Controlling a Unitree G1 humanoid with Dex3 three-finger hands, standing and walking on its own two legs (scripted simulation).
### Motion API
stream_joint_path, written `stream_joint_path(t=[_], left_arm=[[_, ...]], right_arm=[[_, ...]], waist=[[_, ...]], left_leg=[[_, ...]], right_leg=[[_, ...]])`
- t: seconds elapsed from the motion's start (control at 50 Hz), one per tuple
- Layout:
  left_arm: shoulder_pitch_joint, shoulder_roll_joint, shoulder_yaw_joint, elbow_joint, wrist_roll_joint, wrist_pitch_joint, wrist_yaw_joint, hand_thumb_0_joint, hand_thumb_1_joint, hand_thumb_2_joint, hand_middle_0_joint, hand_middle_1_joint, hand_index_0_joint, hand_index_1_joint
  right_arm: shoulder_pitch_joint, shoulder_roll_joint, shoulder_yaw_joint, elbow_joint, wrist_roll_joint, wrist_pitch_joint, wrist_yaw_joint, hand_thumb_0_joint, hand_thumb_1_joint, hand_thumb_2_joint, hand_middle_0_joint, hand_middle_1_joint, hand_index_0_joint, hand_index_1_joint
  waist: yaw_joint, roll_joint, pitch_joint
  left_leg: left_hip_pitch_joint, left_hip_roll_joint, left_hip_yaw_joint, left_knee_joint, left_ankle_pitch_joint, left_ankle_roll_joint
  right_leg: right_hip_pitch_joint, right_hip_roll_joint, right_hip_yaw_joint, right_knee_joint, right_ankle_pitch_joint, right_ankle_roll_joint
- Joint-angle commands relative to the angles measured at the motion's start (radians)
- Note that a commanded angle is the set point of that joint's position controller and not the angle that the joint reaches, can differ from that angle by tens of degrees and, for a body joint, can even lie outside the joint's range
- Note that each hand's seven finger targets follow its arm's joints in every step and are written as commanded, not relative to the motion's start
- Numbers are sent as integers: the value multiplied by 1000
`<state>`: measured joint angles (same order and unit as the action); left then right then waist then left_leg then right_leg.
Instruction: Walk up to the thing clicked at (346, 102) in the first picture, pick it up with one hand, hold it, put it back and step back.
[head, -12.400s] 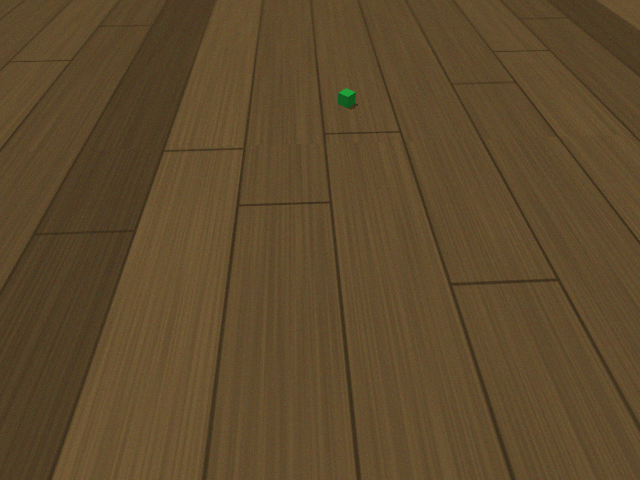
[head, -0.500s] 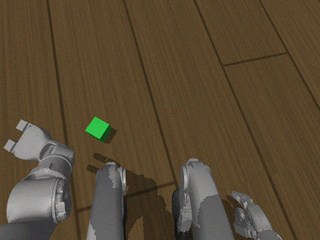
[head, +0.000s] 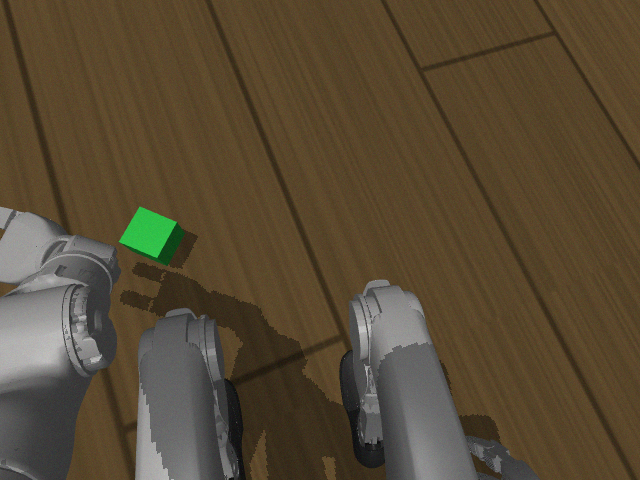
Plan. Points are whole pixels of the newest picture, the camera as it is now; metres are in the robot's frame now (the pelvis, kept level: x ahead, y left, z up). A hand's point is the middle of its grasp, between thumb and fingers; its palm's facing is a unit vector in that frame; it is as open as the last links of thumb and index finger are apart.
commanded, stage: rise first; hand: left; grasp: from above
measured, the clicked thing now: (154, 237) +0.49 +0.24 -0.35
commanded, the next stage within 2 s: none
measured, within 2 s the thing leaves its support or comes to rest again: neither
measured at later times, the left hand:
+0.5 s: hand (93, 261) +0.42 +0.28 -0.20, palm faces -0.14 -0.43 -0.89, open 13.9 cm
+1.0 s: hand (102, 255) +0.43 +0.28 -0.22, palm faces -0.15 -0.43 -0.89, open 13.7 cm
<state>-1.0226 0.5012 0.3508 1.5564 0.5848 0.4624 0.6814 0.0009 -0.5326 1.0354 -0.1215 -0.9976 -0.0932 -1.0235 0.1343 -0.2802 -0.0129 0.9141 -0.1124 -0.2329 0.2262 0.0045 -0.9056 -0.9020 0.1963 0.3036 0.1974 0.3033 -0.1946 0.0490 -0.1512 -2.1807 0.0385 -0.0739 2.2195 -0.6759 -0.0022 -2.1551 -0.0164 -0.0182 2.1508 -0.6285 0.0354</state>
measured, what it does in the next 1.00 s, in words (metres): stands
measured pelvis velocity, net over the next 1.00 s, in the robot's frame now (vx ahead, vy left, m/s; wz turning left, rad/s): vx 0.00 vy -0.01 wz -0.03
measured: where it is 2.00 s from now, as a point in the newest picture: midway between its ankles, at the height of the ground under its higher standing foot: (298, 443)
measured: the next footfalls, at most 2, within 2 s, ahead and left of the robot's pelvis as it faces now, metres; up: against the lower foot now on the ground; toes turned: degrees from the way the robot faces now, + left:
none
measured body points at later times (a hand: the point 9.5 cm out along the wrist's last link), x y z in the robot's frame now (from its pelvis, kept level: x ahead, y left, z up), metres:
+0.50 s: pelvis +0.00 -0.01 -0.04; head +0.25 +0.01 +0.34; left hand +0.42 +0.30 -0.15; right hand +0.04 -0.28 -0.17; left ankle +0.08 +0.12 -0.35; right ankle +0.11 -0.13 -0.35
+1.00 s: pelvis +0.00 -0.01 -0.05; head +0.25 +0.02 +0.33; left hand +0.44 +0.30 -0.17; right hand +0.01 -0.28 -0.16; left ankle +0.08 +0.12 -0.35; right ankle +0.11 -0.13 -0.35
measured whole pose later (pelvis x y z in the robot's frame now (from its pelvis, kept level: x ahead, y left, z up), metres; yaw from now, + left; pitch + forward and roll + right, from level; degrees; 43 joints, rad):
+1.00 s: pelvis +0.00 -0.01 -0.05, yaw -1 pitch +34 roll -6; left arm -1.12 0.61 0.44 1.69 0.68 0.38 0.71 0.00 -0.47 0.96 -0.21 -0.90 -0.17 -0.93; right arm 0.15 -0.33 0.01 0.90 -0.18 -0.26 0.32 0.00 -0.91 -0.90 0.19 0.30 0.19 0.30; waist -0.24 0.03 -0.02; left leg -2.28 0.04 -0.12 2.38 -0.70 -0.03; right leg -2.26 -0.01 -0.05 2.29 -0.64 0.02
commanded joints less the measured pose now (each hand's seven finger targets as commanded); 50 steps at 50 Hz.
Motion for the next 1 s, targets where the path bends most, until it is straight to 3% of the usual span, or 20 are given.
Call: stream_joint_path(t=[0.0, 0.12, 0.2, 0.24, 0.3, 0.36, 0.38, 0.42, 0.44, 0.6, 0.62, 0.64, 0.66, 0.68, 0.76, 0.8, 0.86, 0.9, 0.94, 0.98], left_arm=[[-289, 209, -14, -38, 19, 1, 34, 0, -549, 1028, -95, -1007, -78, -1026], [-323, 266, -4, -22, 56, -29, 9, 0, -492, 965, -143, -988, -135, -998], [-375, 307, 19, -70, 82, -53, 13, 0, -482, 945, -140, -1007, -139, -1009], [-362, 293, 16, -47, 92, -56, 20, 0, -494, 958, -135, -1009, -131, -1015], [-367, 288, 35, -54, 84, -58, 38, 0, -498, 964, -145, -980, -134, -994], [-377, 287, 32, -26, 89, -57, 44, 0, -554, 1013, -109, -1003, -91, -1023], [-388, 304, 30, -39, 96, -59, 43, 0, -549, 1011, -117, -994, -97, -1016], [-375, 312, 52, -22, 81, -65, 46, 0, -543, 1005, -132, -960, -107, -988], [-385, 308, 46, -25, 84, -67, 45, 0, -548, 1011, -146, -942, -115, -977], [-378, 326, 42, 28, 102, -70, 43, 0, -505, 980, -183, -904, -150, -939], [-366, 336, 52, 35, 101, -72, 48, 0, -509, 983, -173, -918, -143, -951], [-363, 328, 62, 31, 100, -74, 50, 0, -501, 975, -179, -907, -149, -940], [-370, 331, 46, 44, 102, -71, 48, 0, -511, 978, -169, -924, -141, -956], [-350, 333, 62, 35, 95, -71, 50, 0, -510, 981, -172, -916, -143, -949], [-387, 335, 43, 32, 108, -70, 47, 0, -497, 967, -182, -905, -152, -937], [-383, 357, 65, 0, 107, -77, 57, 0, -488, 956, -200, -877, -167, -914], [-389, 327, 46, 34, 117, -75, 64, 0, -492, 955, -185, -901, -157, -932], [-392, 350, 64, 18, 119, -79, 68, 0, -464, 931, -213, -873, -184, -905], [-407, 320, 47, 33, 118, -80, 67, 0, -476, 943, -202, -879, -172, -911], [-419, 331, 44, 27, 118, -81, 70, 0, -468, 932, -195, -892, -170, -919]], right_arm=[[161, -230, -64, -18, 7, -26, 13, 0, -901, -900, 200, 300, 200, 300], [207, -217, -46, -26, -3, -29, 39, 0, -906, -902, 200, 300, 200, 300], [218, -232, -54, -41, -9, -31, 49, 0, -909, -903, 200, 300, 200, 300], [230, -231, -57, -36, -15, -28, 51, 0, -909, -903, 200, 300, 200, 300], [233, -242, -64, -27, -19, -26, 51, 0, -907, -903, 200, 300, 200, 300], [230, -245, -62, -17, -27, -20, 51, 0, -905, -902, 200, 300, 200, 300], [225, -248, -61, -16, -27, -21, 50, 0, -903, -901, 200, 300, 200, 300], [221, -251, -58, -14, -27, -20, 49, 0, -903, -902, 200, 300, 200, 300], [228, -246, -54, -14, -30, -21, 52, 0, -906, -902, 200, 300, 200, 300], [232, -254, -36, -3, -47, -25, 65, 0, -904, -901, 200, 300, 200, 300], [225, -263, -40, -3, -44, -27, 65, 0, -904, -901, 200, 300, 200, 300], [238, -256, -38, -6, -45, -27, 67, 0, -903, -901, 200, 300, 200, 300], [228, -257, -34, -2, -53, -29, 69, 0, -904, -901, 200, 300, 200, 300], [236, -264, -36, -7, -47, -28, 73, 0, -904, -901, 200, 300, 200, 300], [232, -267, -33, 4, -56, -32, 81, 0, -904, -901, 200, 300, 200, 300], [234, -277, -35, -2, -50, -32, 82, 0, -906, -902, 199, 300, 200, 300], [245, -271, -29, 1, -58, -28, 90, 0, -906, -901, 199, 300, 200, 300], [245, -284, -37, 3, -53, -28, 93, 0, -907, -902, 199, 300, 200, 300], [252, -276, -34, 11, -60, -32, 99, 0, -905, -901, 199, 300, 200, 300], [250, -285, -31, 13, -62, -31, 102, 0, -904, -901, 199, 300, 200, 300]], waist=[[-10, 163, -561], [-18, 102, -584], [-21, 128, -658], [-24, 133, -654], [-18, 171, -663], [-43, 165, -628], [-38, 160, -616], [-31, 158, -618], [-45, 156, -611], [-60, 136, -568], [-47, 138, -562], [-54, 136, -575], [-60, 134, -558], [-49, 143, -573], [-70, 167, -542], [-53, 192, -578], [-78, 200, -554], [-64, 213, -570], [-84, 221, -550], [-90, 226, -545]], left_leg=[[474, -20, 23, -252, 112, -7], [336, -34, 85, -166, 176, 13], [352, -32, 94, -130, 196, 14], [356, -28, 93, -126, 194, 12], [399, -24, 78, -141, 171, 2], [386, -23, 66, -134, 143, 3], [359, -26, 67, -133, 124, 8], [360, -24, 67, -126, 128, 6], [363, -23, 68, -120, 144, 6], [322, -23, 64, -94, 145, 12], [298, -26, 67, -92, 125, 16], [319, -24, 64, -96, 142, 11], [302, -26, 63, -87, 129, 16], [316, -24, 62, -93, 149, 11], [324, -22, 52, -85, 144, 12], [345, -21, 46, -92, 154, 7], [344, -19, 45, -89, 159, 4], [345, -20, 43, -97, 145, 3], [373, -16, 37, -91, 144, -1], [369, -15, 36, -87, 146, -2]], right_leg=[[242, 11, -91, -182, 128, -53], [384, 26, -67, -189, 184, -41], [404, 24, -64, -167, 210, -40], [402, 26, -70, -158, 210, -40], [355, 22, -86, -144, 180, -48], [319, 20, -95, -135, 154, -48], [311, 22, -97, -133, 132, -48], [312, 21, -96, -133, 135, -46], [320, 21, -95, -131, 152, -45], [323, 29, -102, -123, 151, -44], [317, 31, -100, -128, 131, -43], [334, 30, -101, -129, 147, -43], [323, 30, -104, -125, 136, -43], [337, 33, -104, -125, 154, -44], [298, 33, -114, -110, 156, -46], [308, 33, -117, -97, 165, -49], [299, 36, -122, -96, 173, -51], [295, 34, -122, -94, 160, -51], [266, 33, -129, -92, 160, -53], [268, 36, -132, -90, 162, -53]])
